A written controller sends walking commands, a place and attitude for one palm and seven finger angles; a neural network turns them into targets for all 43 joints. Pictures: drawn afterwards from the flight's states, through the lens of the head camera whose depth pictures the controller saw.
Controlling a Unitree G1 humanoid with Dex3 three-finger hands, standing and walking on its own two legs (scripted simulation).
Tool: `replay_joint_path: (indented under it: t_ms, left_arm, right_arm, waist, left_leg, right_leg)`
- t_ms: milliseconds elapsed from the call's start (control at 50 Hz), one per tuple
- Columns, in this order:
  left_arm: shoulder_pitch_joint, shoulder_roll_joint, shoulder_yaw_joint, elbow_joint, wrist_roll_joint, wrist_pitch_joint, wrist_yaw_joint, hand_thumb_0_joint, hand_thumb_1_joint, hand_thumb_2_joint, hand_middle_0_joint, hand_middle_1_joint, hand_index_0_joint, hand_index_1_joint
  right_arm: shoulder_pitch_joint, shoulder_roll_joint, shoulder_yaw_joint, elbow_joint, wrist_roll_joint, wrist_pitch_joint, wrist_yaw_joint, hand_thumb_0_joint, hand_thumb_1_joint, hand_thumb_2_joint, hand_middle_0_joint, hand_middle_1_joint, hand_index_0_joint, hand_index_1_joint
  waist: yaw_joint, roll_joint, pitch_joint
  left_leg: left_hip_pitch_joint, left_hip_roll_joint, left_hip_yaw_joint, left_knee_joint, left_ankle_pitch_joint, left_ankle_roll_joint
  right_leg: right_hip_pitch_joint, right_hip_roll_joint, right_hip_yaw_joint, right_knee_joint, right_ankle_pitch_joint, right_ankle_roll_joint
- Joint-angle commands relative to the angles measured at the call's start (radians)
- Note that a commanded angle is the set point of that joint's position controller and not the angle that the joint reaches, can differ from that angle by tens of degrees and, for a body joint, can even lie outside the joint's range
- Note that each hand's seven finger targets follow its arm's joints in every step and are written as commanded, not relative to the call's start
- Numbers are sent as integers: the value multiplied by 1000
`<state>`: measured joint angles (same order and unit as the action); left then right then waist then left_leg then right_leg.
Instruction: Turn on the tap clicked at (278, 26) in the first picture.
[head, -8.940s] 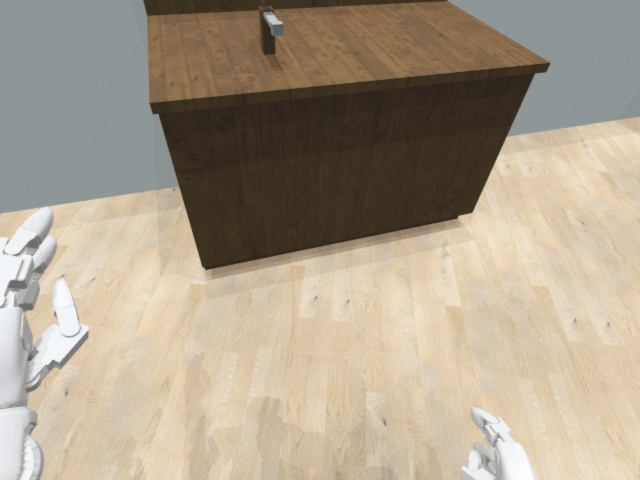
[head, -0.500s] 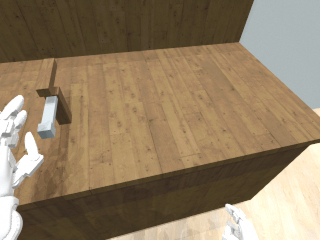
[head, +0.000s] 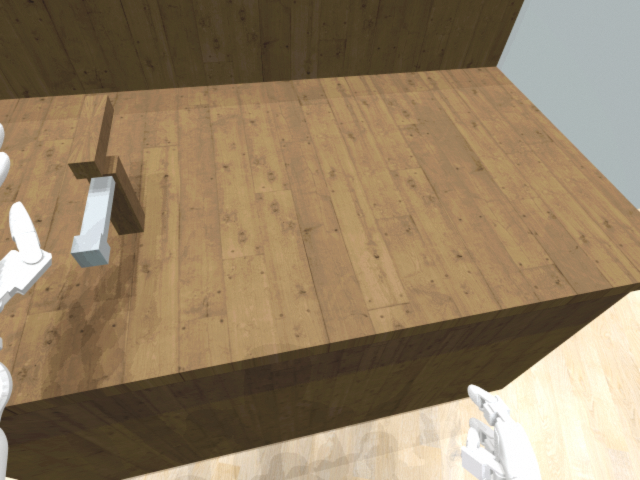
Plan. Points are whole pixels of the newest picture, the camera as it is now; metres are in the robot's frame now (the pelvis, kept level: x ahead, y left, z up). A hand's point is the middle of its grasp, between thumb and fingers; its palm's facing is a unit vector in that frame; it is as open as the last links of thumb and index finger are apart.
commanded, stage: look again from close up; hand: left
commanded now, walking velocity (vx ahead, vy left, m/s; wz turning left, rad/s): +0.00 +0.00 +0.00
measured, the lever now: (91, 250) +0.30 +0.31 +0.11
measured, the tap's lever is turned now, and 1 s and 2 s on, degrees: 0 0 0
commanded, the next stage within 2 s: shuffle to correct the standing spot in 0.16 s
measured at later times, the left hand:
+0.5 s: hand (72, 303) +0.21 +0.26 +0.16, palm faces +0.40 -0.86 -0.33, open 7.5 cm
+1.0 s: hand (69, 354) +0.17 +0.25 +0.15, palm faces +0.36 -0.84 -0.42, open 7.5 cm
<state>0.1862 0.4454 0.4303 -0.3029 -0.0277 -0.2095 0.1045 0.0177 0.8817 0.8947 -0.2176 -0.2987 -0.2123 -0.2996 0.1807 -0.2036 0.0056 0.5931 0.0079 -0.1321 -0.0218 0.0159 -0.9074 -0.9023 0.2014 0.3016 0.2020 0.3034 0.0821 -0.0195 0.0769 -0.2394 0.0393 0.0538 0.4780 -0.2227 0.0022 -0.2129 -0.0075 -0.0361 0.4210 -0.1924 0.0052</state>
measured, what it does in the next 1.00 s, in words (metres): shifts its weight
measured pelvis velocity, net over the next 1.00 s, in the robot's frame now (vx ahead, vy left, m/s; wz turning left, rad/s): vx -0.06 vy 0.00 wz -0.02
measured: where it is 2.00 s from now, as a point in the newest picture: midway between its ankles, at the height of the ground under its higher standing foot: outside the picture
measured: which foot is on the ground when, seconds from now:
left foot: down 0.00-1.00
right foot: down 0.00-1.00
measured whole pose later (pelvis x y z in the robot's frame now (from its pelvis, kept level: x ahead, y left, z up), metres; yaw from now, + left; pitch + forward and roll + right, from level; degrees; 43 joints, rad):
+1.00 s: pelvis -0.06 +0.00 -0.01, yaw -1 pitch -1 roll -1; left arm 0.45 0.40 0.40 -0.52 -0.04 -0.20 0.12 0.02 0.88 0.89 -0.22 -0.30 -0.21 -0.30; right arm 0.26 -0.20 0.00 0.59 0.02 -0.14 -0.04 0.02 -0.91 -0.90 0.20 0.30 0.20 0.30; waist 0.00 -0.05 0.11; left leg -0.29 -0.01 0.01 0.55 -0.24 0.03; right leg -0.33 0.00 -0.01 0.53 -0.26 0.00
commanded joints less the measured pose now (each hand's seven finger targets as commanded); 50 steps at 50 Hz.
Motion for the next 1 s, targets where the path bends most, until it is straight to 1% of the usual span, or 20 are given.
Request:
replay_joint_path:
  t_ms: [0,40,80,140,180,220,360,440,460,540,600,680,720,740,780,820,840,880,900,980]
  left_arm:
    - [140,34,-56,-332,-21,-76,-6,0,900,900,-200,-300,-200,-300]
    - [234,87,12,-349,-28,-67,10,0,900,900,-200,-300,-200,-300]
    - [214,119,64,-359,-30,-70,13,0,900,900,-200,-300,-200,-300]
    - [171,182,145,-371,-36,-80,20,0,900,900,-200,-300,-200,-300]
    - [129,133,101,-367,-33,-90,15,0,900,900,-200,-300,-200,-300]
    - [108,119,78,-371,-26,-96,14,0,900,900,-200,-300,-200,-300]
    - [109,48,1,-363,-13,-80,11,0,900,900,-200,-300,-200,-300]
    - [128,89,53,-409,-13,-81,13,0,900,900,-200,-300,-200,-300]
    - [143,65,37,-394,-19,-82,7,0,900,900,-200,-300,-200,-300]
    - [169,116,102,-475,-24,-98,3,0,900,900,-200,-300,-200,-300]
    - [186,101,99,-486,-33,-112,-14,0,900,900,-200,-300,-200,-300]
    - [165,107,105,-501,-34,-130,-24,0,900,900,-200,-300,-200,-300]
    - [182,119,109,-476,-37,-139,-19,0,900,900,-200,-300,-200,-300]
    - [218,121,114,-464,-42,-121,-3,0,900,900,-200,-300,-200,-300]
    - [197,108,85,-472,-36,-91,16,0,900,900,-200,-300,-200,-300]
    - [206,105,87,-441,-30,-71,30,0,900,900,-200,-300,-200,-300]
    - [216,119,99,-440,-26,-66,37,0,900,900,-200,-300,-200,-300]
    - [227,100,89,-437,-18,-74,35,0,900,900,-200,-300,-200,-300]
    - [204,92,76,-455,-7,-73,35,0,900,900,-200,-300,-200,-300]
    - [205,98,66,-440,1,-70,30,0,900,900,-200,-300,-200,-300]
  right_arm:
    - [-50,-126,-63,-180,11,-80,32,0,-900,-900,200,300,200,300]
    - [-81,-120,-53,-178,18,-79,31,0,-900,-900,200,300,200,300]
    - [-72,-121,-50,-189,10,-74,14,0,-900,-900,200,300,200,300]
    - [-91,-114,-42,-185,13,-69,-14,0,-900,-900,200,300,200,300]
    - [-74,-113,-43,-185,9,-74,-22,0,-900,-900,200,300,200,300]
    - [-65,-113,-43,-175,9,-88,-24,0,-900,-900,200,300,200,300]
    - [-64,-117,-43,-158,9,-104,-11,0,-900,-900,200,300,200,300]
    - [-80,-108,-46,-177,13,-92,1,0,-900,-900,200,300,200,300]
    - [-71,-107,-45,-181,8,-84,4,0,-900,-900,200,300,200,300]
    - [-86,-98,-46,-202,6,-81,9,0,-900,-900,200,300,200,300]
    - [-69,-103,-56,-217,-1,-85,9,0,-900,-900,200,300,200,300]
    - [-40,-101,-69,-207,-7,-95,1,0,-900,-900,200,300,200,300]
    - [-5,-89,-71,-184,-6,-104,-5,0,-900,-900,200,300,200,300]
    - [-9,-87,-65,-173,0,-94,-7,0,-900,-900,200,300,200,300]
    - [-25,-85,-45,-165,-8,-73,-9,0,-900,-900,200,300,200,300]
    - [-31,-97,-44,-153,-6,-72,-21,0,-900,-900,200,300,200,300]
    - [-53,-111,-43,-156,-1,-75,-29,0,-900,-900,200,300,200,300]
    - [-54,-122,-45,-170,10,-74,-33,0,-900,-900,200,300,200,300]
    - [-60,-122,-47,-178,19,-75,-31,0,-900,-900,200,300,200,300]
    - [-40,-124,-54,-169,16,-85,-14,0,-900,-900,200,300,200,300]
  waist:
    - [-36,80,-242]
    - [-34,30,-220]
    - [-41,-34,-179]
    - [-50,2,-134]
    - [-55,81,-142]
    - [-54,106,-154]
    - [-46,101,-145]
    - [-41,130,-164]
    - [-41,131,-168]
    - [-37,147,-183]
    - [-36,134,-181]
    - [-52,24,-181]
    - [-66,-70,-192]
    - [-66,-90,-214]
    - [-70,-102,-211]
    - [-71,-88,-169]
    - [-67,-29,-150]
    - [-57,198,-158]
    - [-58,231,-145]
    - [-63,139,-135]
  left_leg:
    - [71,42,-50,-65,256,11]
    - [43,40,-44,-86,139,11]
    - [-19,31,-64,-108,31,10]
    - [-11,29,-66,-122,-42,15]
    - [-16,32,-74,-133,-59,21]
    - [-2,31,-68,-127,-51,23]
    - [-10,84,-67,-131,111,13]
    - [-35,119,-73,-114,185,17]
    - [-60,128,-79,-116,161,22]
    - [-76,167,-89,-79,195,35]
    - [-127,183,-92,-31,136,42]
    - [-108,73,-37,94,-69,12]
    - [-7,-23,7,215,-178,-8]
    - [59,-38,-8,293,-179,-15]
    - [57,-48,-33,264,-158,-7]
    - [54,-41,-50,76,-167,7]
    - [41,-10,-87,-37,-150,18]
    - [-126,110,-222,-222,-313,61]
    - [-234,155,-274,-267,-375,83]
    - [-188,106,-202,-155,-163,60]
  right_leg:
    - [134,-59,80,-5,198,-24]
    - [119,-48,65,-11,122,-13]
    - [106,-47,62,-33,46,-11]
    - [47,-45,73,-62,-14,-11]
    - [64,-47,73,-49,-12,-17]
    - [76,-48,77,-49,16,-19]
    - [86,-25,34,23,133,3]
    - [90,-20,30,82,148,5]
    - [93,-23,26,90,125,5]
    - [71,-22,26,133,133,2]
    - [59,-35,45,148,143,-13]
    - [-59,-96,159,43,186,-65]
    - [-200,-173,252,-112,-22,-99]
    - [-262,-221,325,-167,-161,-128]
    - [-237,-237,307,-179,-298,-124]
    - [-192,-173,231,-143,-324,-84]
    - [-151,-113,181,-89,-290,-57]
    - [10,-23,82,86,-262,-9]
    - [106,-1,48,188,-170,-1]
    - [150,-18,31,65,-37,-4]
